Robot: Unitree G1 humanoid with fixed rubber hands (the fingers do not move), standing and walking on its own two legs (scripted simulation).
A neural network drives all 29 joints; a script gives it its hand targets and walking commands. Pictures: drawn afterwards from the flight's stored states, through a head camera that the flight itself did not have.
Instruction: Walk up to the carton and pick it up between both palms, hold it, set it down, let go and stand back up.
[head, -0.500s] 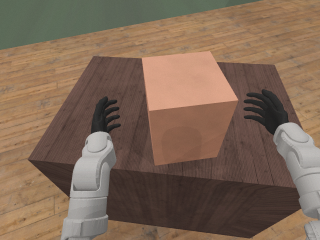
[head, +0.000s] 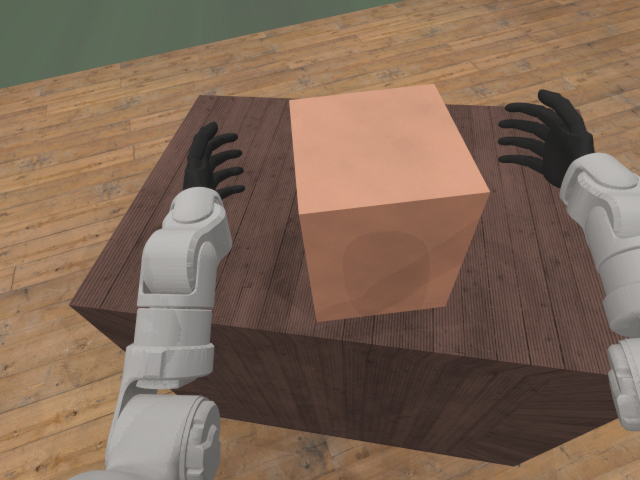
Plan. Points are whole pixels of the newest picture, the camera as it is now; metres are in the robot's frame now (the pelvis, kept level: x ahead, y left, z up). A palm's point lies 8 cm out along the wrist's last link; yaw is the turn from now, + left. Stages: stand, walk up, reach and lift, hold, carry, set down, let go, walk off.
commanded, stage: reach and lift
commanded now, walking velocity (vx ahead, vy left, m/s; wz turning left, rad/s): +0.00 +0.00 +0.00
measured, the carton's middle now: (372, 209) +0.46 -0.01 +0.05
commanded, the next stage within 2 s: none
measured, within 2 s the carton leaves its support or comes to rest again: neither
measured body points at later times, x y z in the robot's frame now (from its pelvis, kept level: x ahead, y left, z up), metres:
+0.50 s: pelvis +0.00 +0.00 +0.00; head +0.05 -0.02 +0.44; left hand +0.44 +0.19 +0.21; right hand +0.51 -0.20 +0.21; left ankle -0.04 +0.16 -0.74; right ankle +0.05 -0.09 -0.74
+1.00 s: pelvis +0.00 +0.00 +0.00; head +0.08 -0.02 +0.44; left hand +0.43 +0.19 +0.12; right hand +0.51 -0.17 +0.11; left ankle -0.04 +0.16 -0.74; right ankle +0.05 -0.09 -0.74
